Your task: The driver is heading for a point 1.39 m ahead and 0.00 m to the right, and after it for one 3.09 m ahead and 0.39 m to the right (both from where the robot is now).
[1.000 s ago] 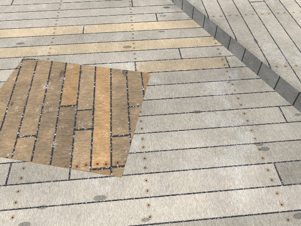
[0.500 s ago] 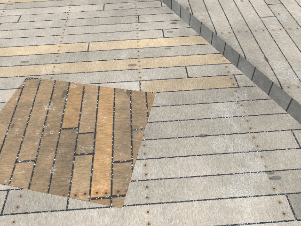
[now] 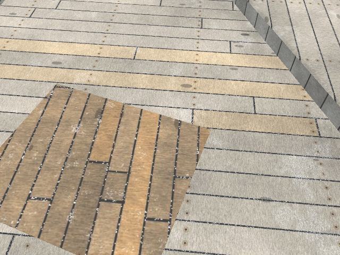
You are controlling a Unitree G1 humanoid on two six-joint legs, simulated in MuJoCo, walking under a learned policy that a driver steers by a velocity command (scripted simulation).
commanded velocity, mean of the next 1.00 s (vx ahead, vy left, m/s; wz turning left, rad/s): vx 0.09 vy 0.00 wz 0.20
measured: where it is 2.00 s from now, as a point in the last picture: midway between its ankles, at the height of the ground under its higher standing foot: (161, 200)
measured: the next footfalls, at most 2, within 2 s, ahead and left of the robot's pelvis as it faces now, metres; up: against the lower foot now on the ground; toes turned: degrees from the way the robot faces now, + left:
right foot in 0.20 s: +0.26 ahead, -0.12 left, +0.00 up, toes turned +13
left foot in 0.56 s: +0.14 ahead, +0.10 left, +0.00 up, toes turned +9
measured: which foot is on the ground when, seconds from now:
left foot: down 0.00-0.20, up 0.22-0.54, down 0.56-1.00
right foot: up 0.00-0.18, down 0.20-1.00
